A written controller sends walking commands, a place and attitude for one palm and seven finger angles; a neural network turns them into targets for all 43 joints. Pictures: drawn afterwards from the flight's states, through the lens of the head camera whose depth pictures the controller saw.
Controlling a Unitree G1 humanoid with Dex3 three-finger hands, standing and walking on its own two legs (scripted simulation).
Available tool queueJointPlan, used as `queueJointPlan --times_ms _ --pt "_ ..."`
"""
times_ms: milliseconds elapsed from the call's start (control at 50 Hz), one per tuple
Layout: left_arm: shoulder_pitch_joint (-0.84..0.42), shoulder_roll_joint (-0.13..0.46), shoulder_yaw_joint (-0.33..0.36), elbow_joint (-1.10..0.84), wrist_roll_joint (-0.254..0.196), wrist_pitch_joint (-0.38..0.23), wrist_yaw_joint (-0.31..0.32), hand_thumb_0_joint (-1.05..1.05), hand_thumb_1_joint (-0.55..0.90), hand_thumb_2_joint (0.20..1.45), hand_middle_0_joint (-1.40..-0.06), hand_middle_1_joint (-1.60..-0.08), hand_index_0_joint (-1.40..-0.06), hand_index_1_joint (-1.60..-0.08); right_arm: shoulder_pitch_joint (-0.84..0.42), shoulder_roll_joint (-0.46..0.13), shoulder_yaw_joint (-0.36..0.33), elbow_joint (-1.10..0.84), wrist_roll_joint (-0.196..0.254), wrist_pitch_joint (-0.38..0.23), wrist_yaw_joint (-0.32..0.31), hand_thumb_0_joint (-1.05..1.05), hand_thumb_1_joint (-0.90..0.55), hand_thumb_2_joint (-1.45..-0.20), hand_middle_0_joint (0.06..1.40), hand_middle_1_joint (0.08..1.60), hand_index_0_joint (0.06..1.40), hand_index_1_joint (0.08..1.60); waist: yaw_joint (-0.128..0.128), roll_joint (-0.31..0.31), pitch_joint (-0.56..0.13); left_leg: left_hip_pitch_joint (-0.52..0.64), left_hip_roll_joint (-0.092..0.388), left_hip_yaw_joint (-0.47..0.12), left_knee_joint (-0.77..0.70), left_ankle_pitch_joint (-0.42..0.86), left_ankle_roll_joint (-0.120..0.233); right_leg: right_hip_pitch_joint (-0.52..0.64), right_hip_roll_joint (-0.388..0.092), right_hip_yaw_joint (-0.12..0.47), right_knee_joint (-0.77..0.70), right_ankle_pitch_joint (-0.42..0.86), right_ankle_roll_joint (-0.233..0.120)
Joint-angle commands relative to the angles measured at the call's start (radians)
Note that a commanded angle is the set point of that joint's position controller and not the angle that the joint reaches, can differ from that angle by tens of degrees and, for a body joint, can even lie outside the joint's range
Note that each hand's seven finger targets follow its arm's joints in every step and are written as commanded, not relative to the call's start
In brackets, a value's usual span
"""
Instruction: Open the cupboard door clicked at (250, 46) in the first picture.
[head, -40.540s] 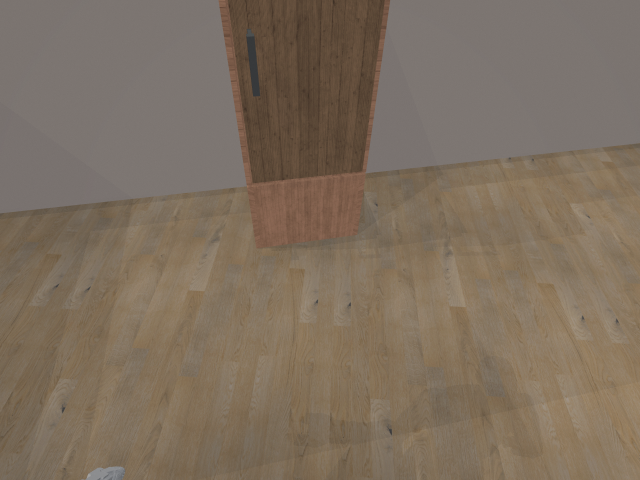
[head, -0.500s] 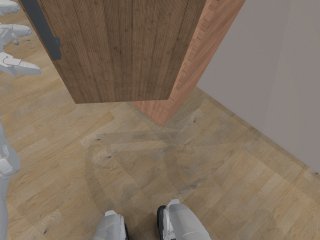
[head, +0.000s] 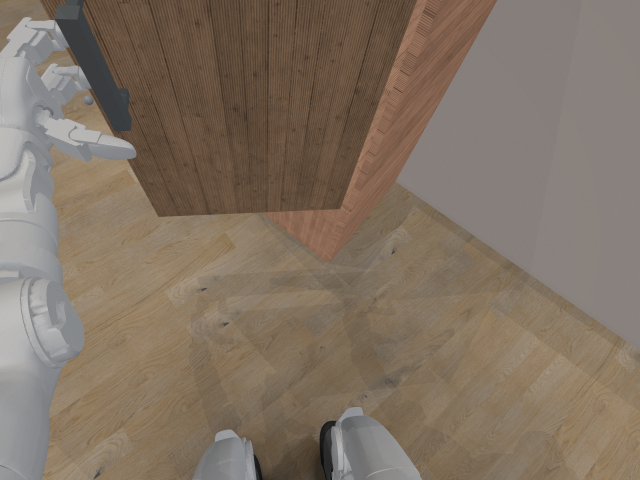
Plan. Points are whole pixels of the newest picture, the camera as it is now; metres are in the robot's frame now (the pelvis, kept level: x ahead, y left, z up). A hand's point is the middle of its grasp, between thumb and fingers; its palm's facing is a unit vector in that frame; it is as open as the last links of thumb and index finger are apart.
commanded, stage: slide the fingers in behind the handle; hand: left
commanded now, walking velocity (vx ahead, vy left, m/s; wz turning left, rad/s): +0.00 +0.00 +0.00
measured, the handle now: (101, 64) +0.59 +0.20 +0.09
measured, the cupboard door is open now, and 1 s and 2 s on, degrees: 44 44 45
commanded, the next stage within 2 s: close the thumb around the handle in 1.00 s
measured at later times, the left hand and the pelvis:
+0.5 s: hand (123, 104) +0.53 +0.17 +0.08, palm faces +0.00 -1.00 -0.01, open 13.9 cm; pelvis +0.00 -0.01 +0.00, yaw +1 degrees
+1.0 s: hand (123, 104) +0.53 +0.17 +0.08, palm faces +0.01 -1.00 -0.01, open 14.0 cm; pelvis +0.00 -0.01 +0.00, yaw +1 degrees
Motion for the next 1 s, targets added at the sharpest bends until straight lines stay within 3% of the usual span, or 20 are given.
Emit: queueJointPlan --times_ms 0,100,160,220,240,300,420,500,520,560,620,660,700,740,760,800,840,860,900,980 --pt "-0.413 0.238 0.014 -0.228 -0.015 -0.076 0.013 0.000 -0.500 0.300 -0.300 -1.200 -0.300 -1.200 0.206 -0.197 -0.073 -0.031 0.003 -0.004 -0.008 0.000 -0.900 -0.900 0.200 0.300 0.200 0.300 0.000 0.175 -0.513 0.415 -0.028 -0.095 -0.100 0.584 -0.024 0.225 0.056 0.033 -0.045 0.363 -0.026" --pt "-0.438 0.208 -0.005 -0.203 -0.017 -0.075 0.024 0.000 -0.500 0.300 -0.300 -1.200 -0.300 -1.200 0.198 -0.193 -0.075 -0.028 0.006 -0.007 -0.013 0.000 -0.900 -0.900 0.200 0.300 0.200 0.300 -0.017 0.131 -0.475 0.373 -0.032 -0.089 -0.101 0.523 -0.017 0.224 0.052 0.037 -0.048 0.347 -0.021" --pt "-0.461 0.185 -0.010 -0.243 -0.021 -0.095 0.033 0.000 -0.500 0.300 -0.300 -1.200 -0.300 -1.200 0.200 -0.191 -0.081 -0.020 0.001 -0.016 -0.011 0.000 -0.900 -0.900 0.200 0.300 0.200 0.300 -0.010 0.186 -0.539 0.447 -0.030 -0.098 -0.090 0.576 -0.025 0.200 0.052 0.037 -0.042 0.351 -0.025" --pt "-0.436 0.168 -0.019 -0.179 -0.020 -0.082 0.038 0.000 -0.500 0.300 -0.300 -1.200 -0.300 -1.200 0.197 -0.191 -0.077 -0.015 0.004 -0.016 -0.010 0.000 -0.900 -0.900 0.200 0.300 0.200 0.300 -0.016 0.119 -0.480 0.377 -0.033 -0.093 -0.094 0.523 -0.021 0.216 0.050 0.036 -0.043 0.340 -0.022" --pt "-0.460 0.157 -0.031 -0.201 -0.020 -0.086 0.042 0.000 -0.500 0.300 -0.300 -1.200 -0.300 -1.200 0.198 -0.190 -0.075 -0.016 0.002 -0.018 -0.012 0.000 -0.900 -0.900 0.200 0.300 0.200 0.300 -0.022 0.138 -0.483 0.382 -0.035 -0.094 -0.094 0.529 -0.018 0.211 0.049 0.036 -0.039 0.346 -0.025" --pt "-0.445 0.163 -0.017 -0.235 -0.013 -0.093 0.055 0.000 -0.500 0.300 -0.300 -1.200 -0.300 -1.200 0.198 -0.187 -0.082 -0.019 -0.001 -0.021 -0.008 0.000 -0.900 -0.900 0.200 0.300 0.200 0.300 -0.003 0.160 -0.556 0.425 -0.035 -0.095 -0.089 0.578 -0.024 0.232 0.048 0.038 -0.034 0.376 -0.024" --pt "-0.447 0.148 -0.026 -0.212 -0.004 -0.089 0.082 0.000 -0.500 0.300 -0.300 -1.200 -0.300 -1.200 0.193 -0.185 -0.081 -0.019 0.001 -0.021 -0.004 0.000 -0.900 -0.900 0.200 0.300 0.200 0.300 -0.005 0.137 -0.504 0.366 -0.040 -0.087 -0.098 0.506 -0.019 0.239 0.047 0.041 -0.039 0.349 -0.023" --pt "-0.480 0.132 -0.030 -0.244 -0.004 -0.106 0.101 0.000 -0.500 0.300 -0.300 -1.200 -0.300 -1.200 0.193 -0.182 -0.084 -0.018 -0.003 -0.030 -0.003 0.000 -0.900 -0.900 0.200 0.300 0.200 0.300 -0.009 0.149 -0.542 0.382 -0.043 -0.083 -0.093 0.513 -0.019 0.248 0.045 0.047 -0.037 0.363 -0.021" --pt "-0.456 0.138 -0.022 -0.222 -0.003 -0.105 0.103 0.000 -0.500 0.300 -0.300 -1.200 -0.300 -1.200 0.194 -0.183 -0.083 -0.017 -0.003 -0.031 -0.002 0.000 -0.900 -0.900 0.200 0.300 0.200 0.300 -0.006 0.121 -0.536 0.367 -0.044 -0.082 -0.093 0.501 -0.017 0.259 0.046 0.048 -0.040 0.363 -0.021" --pt "-0.478 0.119 -0.048 -0.202 0.000 -0.106 0.102 0.000 -0.500 0.300 -0.300 -1.200 -0.300 -1.200 0.192 -0.181 -0.080 -0.012 -0.001 -0.033 -0.004 0.000 -0.900 -0.900 0.200 0.300 0.200 0.300 -0.024 0.105 -0.507 0.338 -0.046 -0.077 -0.094 0.473 -0.012 0.258 0.045 0.051 -0.043 0.358 -0.018" --pt "-0.455 0.155 -0.023 -0.200 0.006 -0.106 0.096 0.000 -0.500 0.300 -0.300 -1.200 -0.300 -1.200 0.196 -0.185 -0.081 -0.013 0.000 -0.034 -0.005 0.000 -0.900 -0.900 0.200 0.300 0.200 0.300 -0.007 0.111 -0.527 0.329 -0.049 -0.074 -0.098 0.465 -0.013 0.287 0.044 0.055 -0.041 0.361 -0.022" --pt "-0.481 0.148 -0.025 -0.247 -0.001 -0.119 0.091 0.000 -0.500 0.300 -0.300 -1.200 -0.300 -1.200 0.197 -0.183 -0.083 -0.014 -0.003 -0.037 -0.004 0.000 -0.900 -0.900 0.200 0.300 0.200 0.300 -0.004 0.162 -0.574 0.384 -0.047 -0.079 -0.094 0.517 -0.017 0.277 0.044 0.052 -0.037 0.385 -0.024" --pt "-0.435 0.147 -0.020 -0.199 -0.009 -0.108 0.086 0.000 -0.500 0.300 -0.300 -1.200 -0.300 -1.200 0.193 -0.186 -0.082 -0.012 0.000 -0.034 -0.006 0.000 -0.900 -0.900 0.200 0.300 0.200 0.300 -0.008 0.099 -0.520 0.340 -0.046 -0.073 -0.098 0.479 -0.013 0.285 0.045 0.052 -0.046 0.371 -0.021" --pt "-0.458 0.116 -0.043 -0.222 -0.016 -0.111 0.082 0.000 -0.500 0.300 -0.300 -1.200 -0.300 -1.200 0.194 -0.182 -0.081 -0.017 0.001 -0.037 -0.007 0.000 -0.900 -0.900 0.200 0.300 0.200 0.300 -0.010 0.127 -0.514 0.349 -0.049 -0.073 -0.104 0.485 -0.012 0.283 0.045 0.051 -0.046 0.376 -0.025" --pt "-0.446 0.148 -0.016 -0.234 -0.015 -0.113 0.084 0.000 -0.500 0.300 -0.300 -1.200 -0.300 -1.200 0.193 -0.186 -0.084 -0.014 0.001 -0.036 -0.007 0.000 -0.900 -0.900 0.200 0.300 0.200 0.300 0.003 0.141 -0.541 0.366 -0.046 -0.074 -0.102 0.493 -0.015 0.282 0.045 0.052 -0.046 0.377 -0.023" --pt "-0.428 0.137 -0.024 -0.204 -0.015 -0.106 0.085 0.000 -0.500 0.300 -0.300 -1.200 -0.300 -1.200 0.193 -0.184 -0.082 -0.011 0.002 -0.035 -0.008 0.000 -0.900 -0.900 0.200 0.300 0.200 0.300 -0.005 0.107 -0.509 0.347 -0.046 -0.073 -0.104 0.484 -0.013 0.279 0.046 0.050 -0.048 0.372 -0.021" --pt "-0.448 0.106 -0.047 -0.221 -0.017 -0.113 0.084 0.000 -0.500 0.300 -0.300 -1.200 -0.300 -1.200 0.192 -0.183 -0.084 -0.015 0.000 -0.037 -0.007 0.000 -0.900 -0.900 0.200 0.300 0.200 0.300 -0.013 0.117 -0.507 0.359 -0.048 -0.075 -0.104 0.487 -0.012 0.265 0.045 0.050 -0.049 0.368 -0.023" --pt "-0.449 0.137 -0.026 -0.207 -0.014 -0.112 0.087 0.000 -0.500 0.300 -0.300 -1.200 -0.300 -1.200 0.192 -0.186 -0.083 -0.008 0.002 -0.036 -0.008 0.000 -0.900 -0.900 0.200 0.300 0.200 0.300 -0.008 0.112 -0.499 0.350 -0.045 -0.076 -0.103 0.473 -0.014 0.261 0.045 0.050 -0.050 0.354 -0.021" --pt "-0.465 0.123 -0.044 -0.197 -0.008 -0.108 0.090 0.000 -0.500 0.300 -0.300 -1.200 -0.300 -1.200 0.191 -0.186 -0.081 -0.007 0.002 -0.037 -0.009 0.000 -0.900 -0.900 0.200 0.300 0.200 0.300 -0.014 0.109 -0.485 0.343 -0.046 -0.082 -0.108 0.448 -0.014 0.245 0.043 0.049 -0.049 0.325 -0.021" --pt "-0.465 0.097 -0.057 -0.215 -0.007 -0.120 0.094 0.000 -0.500 0.300 -0.300 -1.200 -0.300 -1.200 0.195 -0.186 -0.086 -0.003 -0.004 -0.041 -0.007 0.000 -0.900 -0.900 0.200 0.300 0.200 0.300 -0.009 0.150 -0.539 0.410 -0.042 -0.093 -0.097 0.521 -0.023 0.219 0.043 0.042 -0.037 0.345 -0.024"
